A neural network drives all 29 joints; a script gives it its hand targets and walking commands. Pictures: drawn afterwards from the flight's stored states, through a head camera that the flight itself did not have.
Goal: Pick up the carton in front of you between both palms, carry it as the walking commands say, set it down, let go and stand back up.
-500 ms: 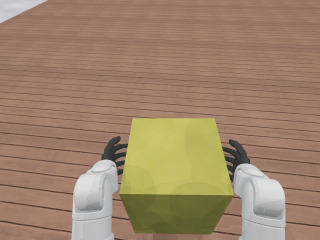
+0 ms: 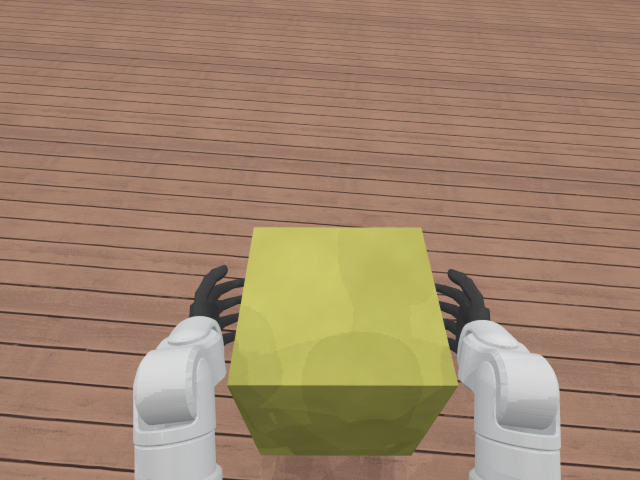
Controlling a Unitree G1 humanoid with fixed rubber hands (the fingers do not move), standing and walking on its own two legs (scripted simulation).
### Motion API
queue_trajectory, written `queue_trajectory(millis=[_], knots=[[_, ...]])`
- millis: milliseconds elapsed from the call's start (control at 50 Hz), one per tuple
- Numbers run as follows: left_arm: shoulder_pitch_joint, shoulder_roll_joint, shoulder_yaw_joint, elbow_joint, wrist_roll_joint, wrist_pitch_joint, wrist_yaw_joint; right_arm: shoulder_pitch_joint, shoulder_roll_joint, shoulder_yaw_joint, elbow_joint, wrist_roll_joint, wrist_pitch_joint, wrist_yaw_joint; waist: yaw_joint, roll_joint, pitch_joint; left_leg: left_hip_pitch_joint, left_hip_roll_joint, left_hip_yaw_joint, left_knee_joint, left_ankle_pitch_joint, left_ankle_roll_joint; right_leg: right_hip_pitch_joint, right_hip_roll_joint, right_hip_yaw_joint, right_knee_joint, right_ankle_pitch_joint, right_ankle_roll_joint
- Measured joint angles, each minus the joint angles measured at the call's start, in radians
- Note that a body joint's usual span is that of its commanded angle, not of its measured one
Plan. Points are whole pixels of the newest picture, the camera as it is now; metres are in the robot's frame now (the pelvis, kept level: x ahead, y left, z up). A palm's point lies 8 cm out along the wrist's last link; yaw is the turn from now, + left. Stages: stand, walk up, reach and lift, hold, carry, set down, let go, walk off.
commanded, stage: carry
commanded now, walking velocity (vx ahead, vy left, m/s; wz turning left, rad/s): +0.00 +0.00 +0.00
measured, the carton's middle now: (336, 347) +0.30 +0.01 +0.00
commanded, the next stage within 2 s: none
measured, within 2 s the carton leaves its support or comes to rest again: neither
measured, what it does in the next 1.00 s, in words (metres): steps on the spot: left foot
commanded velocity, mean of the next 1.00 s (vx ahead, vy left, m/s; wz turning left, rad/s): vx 0.00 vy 0.00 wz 0.00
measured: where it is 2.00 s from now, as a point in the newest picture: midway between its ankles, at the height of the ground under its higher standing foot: outside the picture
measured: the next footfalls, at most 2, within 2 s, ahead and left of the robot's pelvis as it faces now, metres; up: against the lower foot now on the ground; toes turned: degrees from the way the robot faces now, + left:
left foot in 0.76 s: +0.14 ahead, +0.04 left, +0.00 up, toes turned -9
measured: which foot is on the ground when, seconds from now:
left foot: down 0.00-0.58, up 0.60-0.74, down 0.76-1.00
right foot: down 0.00-1.00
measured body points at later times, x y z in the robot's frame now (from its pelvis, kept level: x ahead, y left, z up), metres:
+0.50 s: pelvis +0.09 -0.02 +0.02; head +0.08 -0.03 +0.47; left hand +0.37 +0.13 +0.10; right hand +0.37 -0.17 +0.10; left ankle +0.06 +0.09 -0.72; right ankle -0.05 -0.12 -0.70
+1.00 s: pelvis +0.09 -0.04 -0.01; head +0.08 -0.04 +0.44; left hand +0.38 +0.10 +0.05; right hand +0.38 -0.20 +0.05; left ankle +0.11 +0.05 -0.74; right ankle -0.03 -0.12 -0.74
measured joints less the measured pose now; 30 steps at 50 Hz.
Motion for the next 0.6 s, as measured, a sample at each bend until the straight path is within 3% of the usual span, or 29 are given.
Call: queue_trajectory(millis=[20,120,320,420,520,560,600], knots=[[0.002,0.000,-0.007,0.003,-0.003,-0.007,0.000,0.007,-0.001,-0.001,-0.011,-0.001,0.000,0.000,-0.003,0.001,0.002,0.007,-0.002,-0.004,0.007,-0.013,-0.003,0.011,-0.003,-0.007,-0.013,0.046,-0.003],[0.005,0.001,-0.029,0.003,0.001,-0.017,0.002,0.019,-0.004,-0.015,-0.030,0.005,-0.002,0.003,-0.011,0.029,-0.025,0.019,0.010,-0.015,0.056,-0.061,-0.019,0.039,0.003,-0.016,0.006,0.007,0.001],[-0.004,-0.001,-0.012,0.038,-0.001,-0.017,0.000,0.006,-0.002,-0.017,0.006,-0.004,0.002,0.003,-0.011,0.045,-0.068,0.049,0.022,-0.024,0.105,-0.032,-0.035,0.096,0.009,-0.026,0.001,0.063,0.004],[0.014,0.002,-0.019,0.030,-0.003,-0.011,-0.002,0.017,-0.004,-0.006,-0.004,-0.008,0.015,0.003,-0.011,0.048,-0.074,0.083,0.018,-0.027,0.064,-0.017,-0.045,0.110,0.009,-0.032,-0.001,0.080,0.003],[0.029,0.005,-0.011,0.012,-0.009,-0.007,-0.004,0.010,-0.002,0.005,-0.009,-0.005,0.028,-0.003,-0.015,0.054,-0.063,0.132,0.020,-0.023,0.005,-0.006,-0.037,0.060,0.008,-0.030,0.110,0.083,0.004],[0.023,0.004,0.001,0.001,-0.010,-0.009,-0.007,-0.006,0.001,0.007,-0.008,-0.008,0.026,-0.004,-0.013,0.053,-0.060,0.119,0.026,-0.021,0.042,-0.017,-0.039,0.095,0.016,-0.032,-0.021,0.070,0.006],[0.013,0.002,0.001,0.016,-0.008,-0.015,-0.009,-0.008,0.001,0.001,-0.005,-0.010,0.023,-0.003,-0.006,0.054,-0.071,0.073,0.038,-0.033,0.128,-0.078,-0.047,0.140,0.031,-0.038,-0.122,0.029,-0.019]])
